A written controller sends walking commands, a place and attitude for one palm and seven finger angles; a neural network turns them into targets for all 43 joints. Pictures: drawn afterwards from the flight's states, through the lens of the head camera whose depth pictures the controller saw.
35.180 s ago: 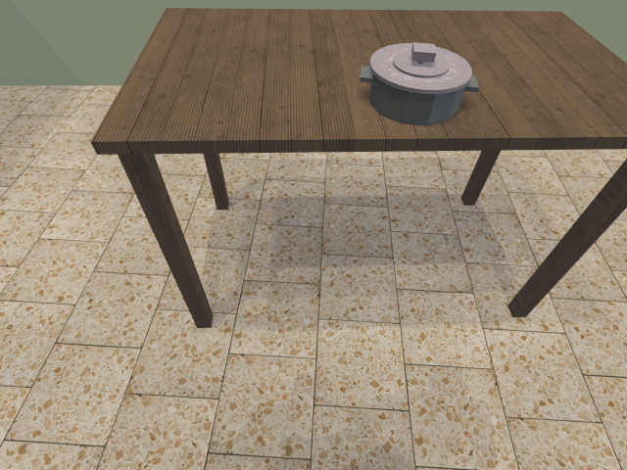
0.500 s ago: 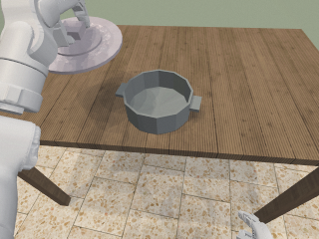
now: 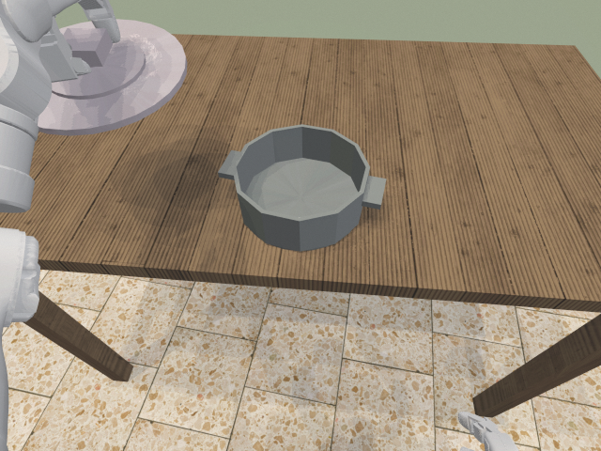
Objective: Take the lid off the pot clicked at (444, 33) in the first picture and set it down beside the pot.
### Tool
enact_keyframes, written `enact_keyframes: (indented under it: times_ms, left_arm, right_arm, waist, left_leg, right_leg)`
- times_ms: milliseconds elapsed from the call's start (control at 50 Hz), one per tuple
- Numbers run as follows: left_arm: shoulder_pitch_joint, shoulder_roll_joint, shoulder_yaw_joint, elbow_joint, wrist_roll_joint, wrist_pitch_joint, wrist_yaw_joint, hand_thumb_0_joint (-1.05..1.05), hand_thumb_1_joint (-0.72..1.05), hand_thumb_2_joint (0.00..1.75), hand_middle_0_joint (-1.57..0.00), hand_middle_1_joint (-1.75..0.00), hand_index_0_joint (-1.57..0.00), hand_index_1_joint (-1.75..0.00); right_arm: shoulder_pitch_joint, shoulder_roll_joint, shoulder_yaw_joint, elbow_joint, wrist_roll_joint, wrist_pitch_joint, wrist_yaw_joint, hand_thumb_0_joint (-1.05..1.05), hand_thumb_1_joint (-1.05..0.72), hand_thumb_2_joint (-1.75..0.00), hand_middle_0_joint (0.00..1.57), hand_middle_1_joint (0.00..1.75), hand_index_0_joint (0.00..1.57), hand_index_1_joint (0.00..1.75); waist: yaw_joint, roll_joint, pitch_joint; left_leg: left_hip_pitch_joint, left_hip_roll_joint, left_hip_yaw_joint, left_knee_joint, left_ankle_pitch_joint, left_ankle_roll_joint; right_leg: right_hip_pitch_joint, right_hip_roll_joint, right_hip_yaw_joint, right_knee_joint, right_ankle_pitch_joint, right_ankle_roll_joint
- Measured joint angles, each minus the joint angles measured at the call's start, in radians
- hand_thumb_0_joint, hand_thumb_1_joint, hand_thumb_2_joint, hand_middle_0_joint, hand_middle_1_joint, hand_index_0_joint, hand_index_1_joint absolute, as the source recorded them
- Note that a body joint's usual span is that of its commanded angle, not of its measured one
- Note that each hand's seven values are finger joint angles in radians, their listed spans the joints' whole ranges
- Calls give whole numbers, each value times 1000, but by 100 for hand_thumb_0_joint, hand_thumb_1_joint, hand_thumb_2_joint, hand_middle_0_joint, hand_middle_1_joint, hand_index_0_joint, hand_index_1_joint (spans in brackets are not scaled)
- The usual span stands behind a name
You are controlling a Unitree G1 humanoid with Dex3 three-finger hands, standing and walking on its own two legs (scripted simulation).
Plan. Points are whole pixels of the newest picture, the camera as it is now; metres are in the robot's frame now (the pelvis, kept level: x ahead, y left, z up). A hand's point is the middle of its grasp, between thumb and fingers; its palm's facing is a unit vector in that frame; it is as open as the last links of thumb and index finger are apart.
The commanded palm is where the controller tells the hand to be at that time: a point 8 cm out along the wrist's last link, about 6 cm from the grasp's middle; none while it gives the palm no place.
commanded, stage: move the lid sideways beside the pot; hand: left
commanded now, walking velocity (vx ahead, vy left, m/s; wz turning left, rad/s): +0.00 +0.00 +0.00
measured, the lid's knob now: (84, 47) +0.49 +0.25 +0.28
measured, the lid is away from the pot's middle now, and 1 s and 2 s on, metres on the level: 0.24 0.25 0.24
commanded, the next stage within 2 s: lower the lid onto the table in 0.08 s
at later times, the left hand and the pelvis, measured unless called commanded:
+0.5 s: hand (80, 67) +0.45 +0.25 +0.27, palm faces -0.16 -0.07 -0.99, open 8.1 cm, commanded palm +0.43 +0.24 +0.34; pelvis -0.01 +0.01 +0.00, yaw +0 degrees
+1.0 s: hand (84, 104) +0.45 +0.26 +0.23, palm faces -0.23 -0.09 -0.97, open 8.1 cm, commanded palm +0.43 +0.25 +0.31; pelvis +0.00 +0.00 +0.00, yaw +0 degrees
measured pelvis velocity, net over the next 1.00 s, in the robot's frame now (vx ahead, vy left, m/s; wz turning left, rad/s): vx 0.00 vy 0.00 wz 0.00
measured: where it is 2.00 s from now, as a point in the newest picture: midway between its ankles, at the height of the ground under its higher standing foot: outside the picture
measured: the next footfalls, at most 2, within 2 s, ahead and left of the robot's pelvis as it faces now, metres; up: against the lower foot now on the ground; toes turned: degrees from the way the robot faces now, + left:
none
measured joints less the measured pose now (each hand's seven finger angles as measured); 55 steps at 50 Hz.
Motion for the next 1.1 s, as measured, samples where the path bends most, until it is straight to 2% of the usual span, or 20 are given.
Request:
enact_keyframes:
  times_ms: [140, 200, 260, 380, 460, 560, 740, 900, 1100]
  left_arm:
    - [11, 8, -14, -31, -4, 5, -3, 0, 13, 105, -101, -93, -68, -72]
    - [-1, -2, -20, -12, -8, 1, -4, 0, 13, 105, -101, -93, -68, -72]
    - [-16, -17, -41, 9, -10, 25, -2, -1, 13, 105, -101, -93, -68, -72]
    - [-10, -50, -38, 23, -6, 38, 10, 0, 13, 105, -101, -93, -68, -72]
    - [-12, -61, -54, 60, -6, 44, 13, -1, 13, 105, -101, -93, -68, -72]
    - [1, -65, -35, 88, -5, 22, 22, 0, 13, 105, -101, -93, -68, -72]
    - [57, -32, 5, 74, 0, -1, 34, 0, 13, 105, -101, -93, -67, -72]
    - [126, -26, 26, 9, -15, -19, 31, 0, 13, 105, -100, -93, -67, -72]
    - [126, -41, 1, 57, -18, -39, 41, 0, 13, 105, -101, -93, -67, -72]
  right_arm:
    - [-1, 2, -5, -2, 1, 6, 8, 1, -91, -90, 20, 30, 20, 30]
    - [-10, 2, -1, 3, 3, 11, 7, 1, -91, -90, 20, 30, 20, 30]
    - [-16, 5, 1, 5, 6, 5, 8, 1, -91, -90, 20, 30, 20, 30]
    - [-16, 7, 4, 7, 2, -14, 8, 1, -91, -90, 20, 30, 20, 30]
    - [-17, 15, 10, 8, 2, -14, 7, 1, -91, -90, 20, 30, 20, 30]
    - [-6, 16, 12, 9, -3, -21, 0, 1, -91, -90, 20, 30, 20, 30]
    - [34, 1, -5, 9, -5, -22, 3, 1, -91, -90, 20, 30, 20, 30]
    - [34, -8, -16, 10, -3, -12, 9, 1, -91, -90, 20, 30, 20, 30]
    - [-1, 4, -8, 3, 0, -6, 4, 1, -91, -90, 20, 30, 20, 30]
  waist:
    - [5, 2, -5]
    - [9, 3, -4]
    - [9, 3, -1]
    - [10, 11, -9]
    - [4, 4, -9]
    - [-6, -1, -6]
    - [-20, -5, -1]
    - [-14, -2, 7]
    - [-10, -8, 11]
  left_leg:
    - [-3, -2, -5, 1, 2, 1]
    - [-4, -3, -6, 4, 3, 3]
    - [-5, -5, -8, 1, 6, 3]
    - [-3, -9, -7, -1, 10, 7]
    - [-1, -8, -2, 0, 8, 7]
    - [1, -6, 1, 3, 4, 7]
    - [3, 0, 4, 6, -5, 5]
    - [4, 0, -2, 11, -8, 4]
    - [-6, 1, -13, 22, -7, 1]
  right_leg:
    - [-1, -1, -5, -1, 1, -3]
    - [-1, -2, -6, 1, 2, -1]
    - [-3, -4, -8, 4, 2, -5]
    - [-3, -7, -6, 6, 2, -4]
    - [-5, -7, -1, 13, 0, -1]
    - [-3, -4, 3, 13, -1, -2]
    - [5, 2, 8, 0, 1, 2]
    - [11, 3, 3, -4, 0, 2]
    - [7, 5, -8, 0, 1, -1]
